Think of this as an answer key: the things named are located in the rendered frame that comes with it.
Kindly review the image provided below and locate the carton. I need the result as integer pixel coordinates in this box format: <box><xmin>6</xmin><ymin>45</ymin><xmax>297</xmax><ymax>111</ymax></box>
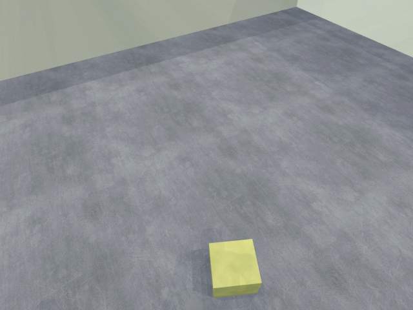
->
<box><xmin>209</xmin><ymin>239</ymin><xmax>262</xmax><ymax>298</ymax></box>

